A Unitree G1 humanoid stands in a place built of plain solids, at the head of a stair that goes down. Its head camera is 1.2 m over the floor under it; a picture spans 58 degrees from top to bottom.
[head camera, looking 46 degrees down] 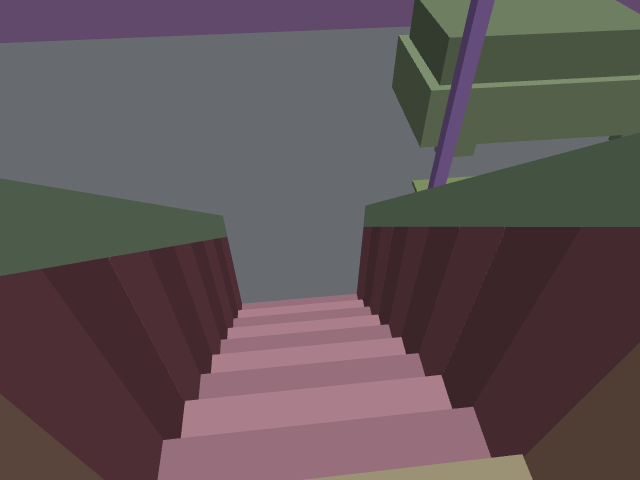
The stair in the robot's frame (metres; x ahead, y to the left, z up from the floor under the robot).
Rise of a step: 0.21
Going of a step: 0.22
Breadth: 1.00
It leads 6 degrees to the left of straight ahead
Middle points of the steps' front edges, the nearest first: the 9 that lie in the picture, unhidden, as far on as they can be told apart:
0.55 -0.01 -0.21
0.76 0.02 -0.41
0.97 0.04 -0.62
1.19 0.06 -0.83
1.40 0.08 -1.04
1.61 0.11 -1.25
1.83 0.13 -1.45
2.04 0.15 -1.66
2.26 0.17 -1.87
